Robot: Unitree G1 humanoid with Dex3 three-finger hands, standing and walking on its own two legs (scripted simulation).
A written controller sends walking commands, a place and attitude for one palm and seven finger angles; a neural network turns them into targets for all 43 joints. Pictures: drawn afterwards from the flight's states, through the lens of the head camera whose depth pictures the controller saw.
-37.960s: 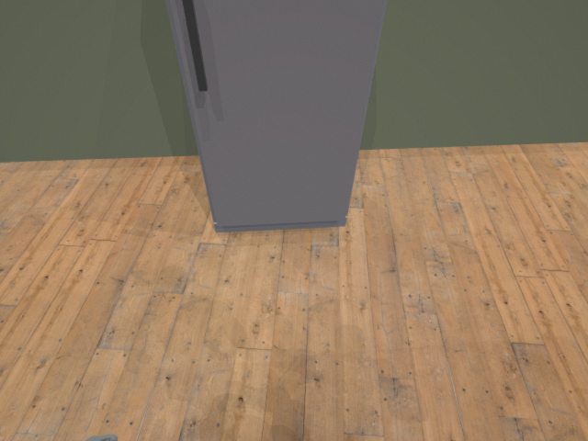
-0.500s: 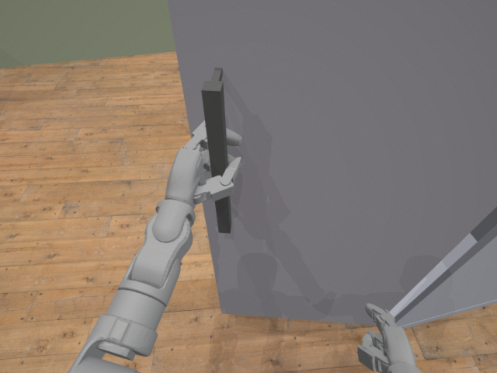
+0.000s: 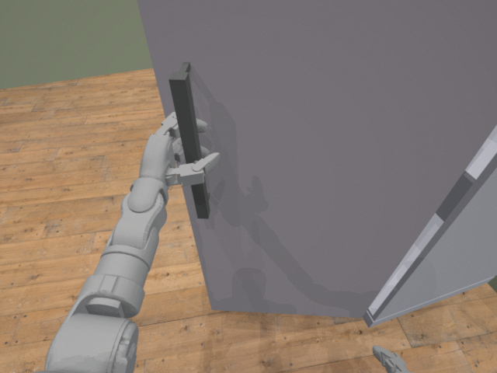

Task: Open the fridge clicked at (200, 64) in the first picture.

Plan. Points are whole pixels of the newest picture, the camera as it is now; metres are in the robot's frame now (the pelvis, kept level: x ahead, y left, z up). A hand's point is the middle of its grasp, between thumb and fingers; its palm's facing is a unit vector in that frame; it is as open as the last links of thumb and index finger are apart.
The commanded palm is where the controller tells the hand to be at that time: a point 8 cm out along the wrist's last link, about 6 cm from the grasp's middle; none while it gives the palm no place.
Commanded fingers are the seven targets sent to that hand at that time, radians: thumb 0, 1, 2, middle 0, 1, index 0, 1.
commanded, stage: loosen the grip on the handle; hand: left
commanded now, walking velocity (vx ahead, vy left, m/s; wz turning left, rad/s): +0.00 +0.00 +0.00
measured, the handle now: (196, 152) +0.46 +0.10 +0.13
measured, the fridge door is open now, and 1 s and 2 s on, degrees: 69 68 68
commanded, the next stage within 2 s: slip the hand off the handle in 0.38 s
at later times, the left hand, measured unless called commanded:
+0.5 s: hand (188, 168) +0.41 +0.11 +0.14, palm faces -0.06 -0.99 -0.10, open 14.5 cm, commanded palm +0.39 +0.16 +0.14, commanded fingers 0.00 -0.55 0.20 -0.25 -1.15 -0.25 -1.15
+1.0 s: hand (152, 174) +0.41 +0.17 +0.13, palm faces -0.10 -0.99 -0.12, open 14.7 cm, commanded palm +0.38 +0.22 +0.14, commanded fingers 0.00 -0.55 0.20 -0.25 -1.15 -0.25 -1.15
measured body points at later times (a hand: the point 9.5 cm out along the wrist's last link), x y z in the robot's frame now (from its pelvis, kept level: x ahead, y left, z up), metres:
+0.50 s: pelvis +0.02 -0.02 +0.00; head +0.04 -0.03 +0.45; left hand +0.41 +0.16 +0.14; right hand +0.16 -0.28 -0.09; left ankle +0.01 +0.10 -0.74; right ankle +0.05 -0.11 -0.74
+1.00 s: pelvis +0.03 +0.02 +0.00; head +0.05 +0.02 +0.45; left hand +0.40 +0.22 +0.13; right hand +0.17 -0.23 -0.10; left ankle +0.01 +0.10 -0.74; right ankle +0.05 -0.11 -0.74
